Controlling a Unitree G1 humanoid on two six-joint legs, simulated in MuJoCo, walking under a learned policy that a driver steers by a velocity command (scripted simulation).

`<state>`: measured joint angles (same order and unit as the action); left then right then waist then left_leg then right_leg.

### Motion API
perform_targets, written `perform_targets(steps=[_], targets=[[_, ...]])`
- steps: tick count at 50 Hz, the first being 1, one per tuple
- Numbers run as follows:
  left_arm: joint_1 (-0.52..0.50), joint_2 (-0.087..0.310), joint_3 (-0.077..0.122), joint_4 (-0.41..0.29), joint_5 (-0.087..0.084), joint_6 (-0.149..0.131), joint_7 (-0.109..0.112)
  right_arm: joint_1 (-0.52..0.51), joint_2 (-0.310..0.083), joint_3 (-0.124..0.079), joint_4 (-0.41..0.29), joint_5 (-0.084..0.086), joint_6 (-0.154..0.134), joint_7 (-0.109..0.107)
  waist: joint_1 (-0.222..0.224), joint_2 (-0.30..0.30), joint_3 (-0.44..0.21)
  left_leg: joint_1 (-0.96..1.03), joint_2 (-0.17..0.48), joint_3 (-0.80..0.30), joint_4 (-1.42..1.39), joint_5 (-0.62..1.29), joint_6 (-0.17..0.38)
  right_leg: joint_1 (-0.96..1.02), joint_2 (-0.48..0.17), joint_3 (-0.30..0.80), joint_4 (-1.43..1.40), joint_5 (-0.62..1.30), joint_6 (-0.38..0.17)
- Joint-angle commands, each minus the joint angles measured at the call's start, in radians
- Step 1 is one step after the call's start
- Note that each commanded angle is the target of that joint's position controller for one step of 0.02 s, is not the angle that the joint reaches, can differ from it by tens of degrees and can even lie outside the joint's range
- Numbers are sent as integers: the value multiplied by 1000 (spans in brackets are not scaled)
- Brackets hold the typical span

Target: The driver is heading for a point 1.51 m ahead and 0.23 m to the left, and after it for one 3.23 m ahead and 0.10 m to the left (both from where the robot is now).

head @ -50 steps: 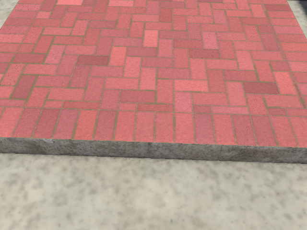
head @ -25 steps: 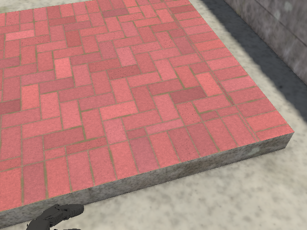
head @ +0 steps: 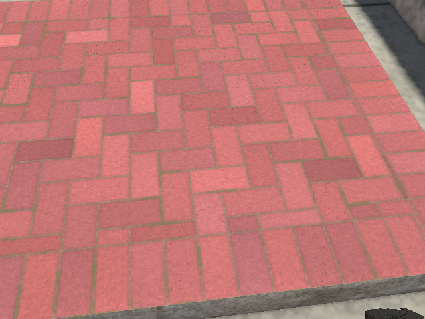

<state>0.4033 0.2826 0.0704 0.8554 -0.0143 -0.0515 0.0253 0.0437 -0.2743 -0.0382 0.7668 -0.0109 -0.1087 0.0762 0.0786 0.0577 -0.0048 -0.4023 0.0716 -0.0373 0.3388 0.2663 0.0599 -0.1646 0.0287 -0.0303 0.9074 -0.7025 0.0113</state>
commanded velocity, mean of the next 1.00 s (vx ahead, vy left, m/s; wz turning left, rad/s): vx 0.28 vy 0.00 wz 0.00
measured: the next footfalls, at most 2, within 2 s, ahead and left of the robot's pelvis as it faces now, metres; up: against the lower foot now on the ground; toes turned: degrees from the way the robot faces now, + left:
right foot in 0.34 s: +0.18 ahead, -0.14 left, +0.00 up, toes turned +2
right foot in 0.98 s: +0.41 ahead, -0.13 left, +0.00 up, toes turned -1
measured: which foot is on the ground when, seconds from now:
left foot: down 0.00-0.98, up 1.00-1.00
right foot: down 0.00-0.00, up 0.02-0.32, down 0.34-0.66, up 0.68-0.96, down 0.98-1.00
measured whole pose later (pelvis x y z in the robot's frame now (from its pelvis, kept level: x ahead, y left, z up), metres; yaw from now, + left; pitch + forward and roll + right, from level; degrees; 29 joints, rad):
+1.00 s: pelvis +0.29 -0.03 -0.04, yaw +1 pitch +1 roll +0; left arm 0.05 0.19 0.06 0.85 0.00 -0.06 0.00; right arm 0.44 -0.22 -0.06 1.04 0.01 -0.05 -0.02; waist -0.02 0.01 0.00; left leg -0.10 0.03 -0.02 0.78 -0.49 0.01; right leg -0.43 0.01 -0.06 0.59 -0.19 -0.07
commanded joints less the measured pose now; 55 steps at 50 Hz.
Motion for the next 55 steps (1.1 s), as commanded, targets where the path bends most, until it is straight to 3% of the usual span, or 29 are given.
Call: perform_targets(steps=[1,2,3,4,6,9,13,16,18,19,22,29,31,32,33,34,35,37,40,43,45,47,48,49,50,51,52,53,55], targets=[[193,8,-24,-10,-7,-14,-19,417,-179,-49,100,-13,5,-10,-140,217,-347,935,292,-199,339,960,189,-627,18,110,695,-169,7],[183,72,-20,-20,-25,-28,-21,450,-179,-56,104,12,30,-14,-177,148,-449,955,336,-292,326,808,237,-711,-19,185,767,-154,9],[117,102,-12,-35,-32,-28,-17,391,-176,-54,86,11,56,-24,-163,67,-420,845,331,-312,270,573,254,-729,-58,175,803,-101,18],[45,75,-21,-82,-50,-18,-6,280,-211,-56,79,8,68,-40,-92,58,-360,678,381,-433,144,125,305,-781,-105,117,793,50,29],[-64,118,-1,-77,-17,35,33,57,-108,-17,7,-15,58,-66,-46,-45,-171,201,328,-376,-36,-200,258,-566,-162,143,559,309,32],[-49,25,-8,-58,32,46,49,8,-75,-6,38,-26,30,-77,-3,45,-69,-36,127,-76,-59,10,167,-297,-158,114,121,466,65],[-94,-9,-16,-42,13,41,38,101,-63,-10,99,-12,45,-86,-45,67,-167,120,125,-48,-15,149,162,-143,-92,69,-201,554,73],[-118,7,-5,-32,29,59,29,109,-30,0,119,7,61,-76,-36,23,-110,78,96,-80,-19,-279,102,-26,-85,71,-418,647,25],[-142,67,9,-44,37,68,32,177,-1,6,140,-16,62,-67,-82,-47,-60,-4,14,-77,-22,-663,15,60,-167,140,-449,690,-21],[-152,104,23,-39,21,73,33,202,-23,-3,144,-12,63,-67,-109,-104,-26,-40,-39,-53,-29,-738,-8,41,-156,125,-434,516,-47],[-162,56,29,-20,13,52,27,138,-57,-22,121,16,83,-104,-79,-173,64,29,-81,29,77,-831,-11,-189,-109,137,-536,98,-69],[-154,66,41,-8,-4,-7,14,194,4,-24,132,19,18,-86,-98,-233,23,31,-89,68,222,-651,23,-84,-224,320,-560,262,-148],[-220,45,35,-32,-10,-16,10,249,-29,-37,158,20,11,-79,-125,-117,2,140,-59,13,146,-588,47,-138,-141,186,-420,472,-111],[-248,11,26,-45,-9,-25,10,310,-68,-52,182,26,11,-78,-139,22,-19,254,-1,-94,80,-489,74,-226,-54,57,-245,584,-66],[-290,1,20,-62,1,-40,9,402,-122,-71,205,31,15,-76,-181,152,-13,440,111,-270,13,-335,137,-441,-7,-16,-86,564,-25],[-342,10,18,-79,6,-48,6,479,-138,-77,221,26,15,-72,-217,204,11,562,255,-458,-40,-172,224,-654,-12,5,92,221,-19],[-357,28,26,-88,-6,-50,0,479,-118,-67,222,11,10,-75,-195,93,45,613,321,-500,-24,-113,263,-797,-62,66,250,133,-28],[-357,0,20,-83,-17,-51,-13,423,-87,-56,205,17,15,-83,-154,7,53,637,292,-385,-44,-137,217,-891,-126,89,275,257,-53],[-387,-45,7,-75,-4,-45,-27,352,-52,-41,185,16,46,-95,-129,28,65,452,171,-168,-113,-118,130,-678,-113,12,36,459,-21],[-360,-96,-14,-50,0,-23,-41,361,-100,-53,187,16,60,-104,-110,111,21,256,113,-30,-114,-6,111,-312,-19,-72,-125,572,-8],[-318,-34,5,-47,0,-1,-34,342,-117,-57,185,36,53,-108,-62,127,-2,270,137,-30,-39,214,103,-210,9,-72,-159,555,-38],[-140,20,36,4,14,4,-28,277,-100,-51,183,51,50,-107,57,102,-83,264,114,9,181,393,64,2,26,-67,-268,646,-95],[-7,49,55,53,13,8,-24,246,-103,-52,180,51,44,-104,127,79,-121,158,74,27,350,345,36,202,25,-61,-355,700,-113],[171,95,71,118,14,16,-15,175,-69,-42,157,25,29,-95,205,-55,-146,-83,-13,52,711,-54,-15,432,-78,72,-406,725,-135],[123,132,43,110,19,24,-13,232,102,2,149,-25,9,-75,81,-367,-156,-295,-125,-25,1141,-881,-30,431,-294,402,-393,1066,-178],[121,132,42,110,34,23,-24,446,67,-17,188,59,-5,-59,12,-343,-245,-370,-150,-168,1271,-834,-22,394,-455,760,-635,563,-359],[26,66,23,106,16,24,-32,340,2,-30,153,88,-1,-58,-8,-192,-55,-535,-79,-53,1358,-769,-25,281,-429,743,-726,107,-367],[-46,16,5,105,10,24,-40,233,1,-27,106,82,11,-67,-21,-141,53,-616,-36,-1,1415,-707,-16,148,-392,653,-746,-42,-325],[-136,-45,-33,117,40,20,-53,260,52,-14,101,49,50,-85,-104,-120,93,-600,12,6,1538,-639,-13,-110,-316,493,-727,23,-247]])
Over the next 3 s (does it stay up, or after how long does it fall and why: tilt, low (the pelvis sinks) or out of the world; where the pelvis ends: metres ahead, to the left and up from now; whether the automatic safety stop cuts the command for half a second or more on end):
stays up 1.02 0.08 0.11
